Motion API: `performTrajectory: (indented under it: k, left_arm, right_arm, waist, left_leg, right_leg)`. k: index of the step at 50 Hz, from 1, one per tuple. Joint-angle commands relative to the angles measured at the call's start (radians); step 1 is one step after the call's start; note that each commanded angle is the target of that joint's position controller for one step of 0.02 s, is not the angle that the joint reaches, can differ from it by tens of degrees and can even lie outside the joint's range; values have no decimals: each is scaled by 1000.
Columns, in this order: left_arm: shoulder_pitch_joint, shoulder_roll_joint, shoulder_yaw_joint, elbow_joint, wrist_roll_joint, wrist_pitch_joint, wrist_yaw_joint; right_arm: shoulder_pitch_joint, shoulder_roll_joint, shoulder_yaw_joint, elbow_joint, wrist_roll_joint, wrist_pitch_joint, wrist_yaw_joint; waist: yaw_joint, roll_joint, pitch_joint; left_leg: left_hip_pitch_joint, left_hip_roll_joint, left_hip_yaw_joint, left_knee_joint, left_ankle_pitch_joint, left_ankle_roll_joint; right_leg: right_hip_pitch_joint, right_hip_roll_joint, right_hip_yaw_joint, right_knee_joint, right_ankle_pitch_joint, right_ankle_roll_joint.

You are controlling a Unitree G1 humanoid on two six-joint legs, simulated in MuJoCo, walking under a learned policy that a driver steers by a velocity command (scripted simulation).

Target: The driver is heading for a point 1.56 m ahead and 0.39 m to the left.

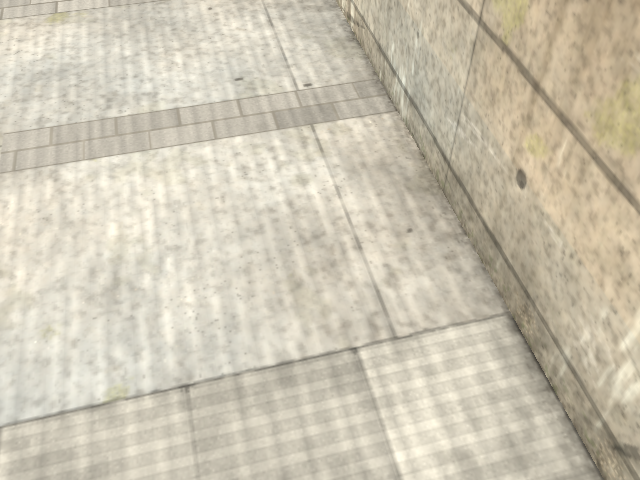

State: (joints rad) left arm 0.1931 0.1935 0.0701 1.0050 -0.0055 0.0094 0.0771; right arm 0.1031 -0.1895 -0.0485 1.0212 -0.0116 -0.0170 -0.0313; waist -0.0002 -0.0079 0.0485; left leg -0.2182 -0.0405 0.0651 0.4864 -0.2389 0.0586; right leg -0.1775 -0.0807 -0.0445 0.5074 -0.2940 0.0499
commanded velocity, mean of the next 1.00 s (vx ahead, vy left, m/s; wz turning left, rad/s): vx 0.00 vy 0.00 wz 0.00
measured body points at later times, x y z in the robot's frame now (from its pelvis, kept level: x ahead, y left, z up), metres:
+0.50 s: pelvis +0.00 +0.00 +0.00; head +0.01 +0.00 +0.45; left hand +0.03 +0.24 -0.15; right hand +0.08 -0.25 -0.14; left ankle +0.02 +0.08 -0.74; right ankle -0.01 -0.15 -0.74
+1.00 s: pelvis +0.01 -0.01 +0.01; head +0.02 -0.01 +0.46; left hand +0.02 +0.24 -0.15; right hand +0.06 -0.25 -0.15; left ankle +0.02 +0.08 -0.74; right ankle -0.01 -0.15 -0.74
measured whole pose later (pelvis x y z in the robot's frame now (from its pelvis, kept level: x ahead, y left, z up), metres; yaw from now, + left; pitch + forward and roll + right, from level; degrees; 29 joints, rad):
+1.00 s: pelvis +0.01 -0.01 +0.01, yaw +0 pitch -1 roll +0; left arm 0.29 0.17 0.05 1.06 -0.01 0.00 0.08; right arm 0.17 -0.19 -0.04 1.10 0.00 -0.02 -0.03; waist -0.02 -0.01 0.03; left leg -0.19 -0.03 0.05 0.42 -0.21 0.05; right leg -0.15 -0.07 -0.05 0.43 -0.27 0.04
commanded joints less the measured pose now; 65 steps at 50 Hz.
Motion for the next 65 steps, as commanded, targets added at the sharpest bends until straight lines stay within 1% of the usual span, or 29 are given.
performTrajectory:
  k: [1, 12, 32, 45, 46, 47, 51, 65]
  left_arm:
    - [24, 95, 16, -25, 1, -10, 3]
    - [64, 87, 9, 8, 2, -16, 1]
    - [121, 76, 2, 34, 0, -15, 2]
    - [144, 73, 0, 37, 0, -11, 2]
    - [156, 72, 0, 40, 1, -14, 7]
    - [157, 76, 1, 42, 1, -16, 9]
    - [160, 73, 1, 42, 0, -18, 10]
    - [188, 69, 1, 43, -1, -18, 12]
  right_arm:
    - [-26, -96, -14, -35, 0, -10, -3]
    - [-9, -98, -8, 0, 2, -9, 0]
    - [38, -99, -2, 37, 6, -10, 1]
    - [66, -99, -1, 45, 7, -11, 1]
    - [66, -109, -5, 44, 17, -8, 2]
    - [66, -106, -5, 42, 18, -6, 3]
    - [77, -104, -6, 42, 14, -3, 2]
    - [103, -102, -8, 36, 15, -1, 1]
  waist:
    - [-1, 10, -36]
    - [-9, 3, -26]
    - [-15, -2, -24]
    - [-16, -2, -20]
    - [-11, 15, -18]
    - [-13, 8, -15]
    - [-16, -3, -19]
    - [-14, -3, -9]
  left_leg:
    - [16, 93, -105, -126, 84, 20]
    - [21, 90, -104, -148, 47, 20]
    - [39, 85, -95, -149, 110, 19]
    - [48, 85, -94, -147, 141, 17]
    - [49, 88, -98, -151, 150, 18]
    - [51, 88, -98, -151, 156, 18]
    - [66, 87, -96, -148, 167, 17]
    - [69, 90, -100, -154, 171, 16]
  right_leg:
    - [-19, -5, 4, -69, 121, -27]
    - [-27, -3, 4, -97, 117, -31]
    - [-27, -2, 6, -123, 136, -37]
    - [-26, -1, 7, -131, 143, -38]
    - [-25, -5, 9, -137, 135, -36]
    - [-26, -5, 9, -139, 136, -35]
    - [-29, -5, 8, -144, 141, -35]
    - [-31, -5, 8, -150, 138, -32]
